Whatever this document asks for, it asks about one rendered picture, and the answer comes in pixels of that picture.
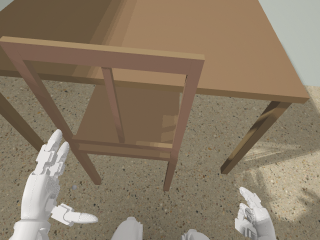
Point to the table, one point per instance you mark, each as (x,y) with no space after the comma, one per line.
(244,57)

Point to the left robot thigh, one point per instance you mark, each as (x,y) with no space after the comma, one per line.
(129,230)

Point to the robot left shin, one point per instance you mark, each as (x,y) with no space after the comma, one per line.
(131,218)

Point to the robot left forearm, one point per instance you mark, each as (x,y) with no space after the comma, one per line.
(31,229)

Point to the robot left hand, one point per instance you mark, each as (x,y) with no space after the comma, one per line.
(43,182)

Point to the chair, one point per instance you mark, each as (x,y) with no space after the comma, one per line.
(118,121)

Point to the robot right hand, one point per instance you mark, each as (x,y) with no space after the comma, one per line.
(258,223)

